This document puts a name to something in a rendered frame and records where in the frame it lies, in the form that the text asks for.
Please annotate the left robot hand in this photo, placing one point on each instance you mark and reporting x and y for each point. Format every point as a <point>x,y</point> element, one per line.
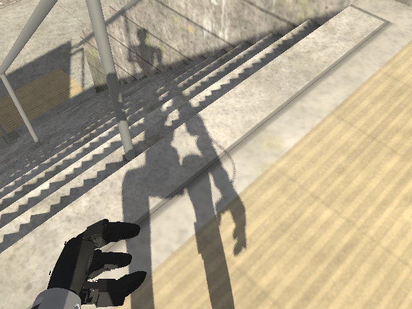
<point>79,262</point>

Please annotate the robot left forearm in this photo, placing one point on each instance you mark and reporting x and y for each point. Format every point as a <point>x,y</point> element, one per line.
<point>57,298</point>

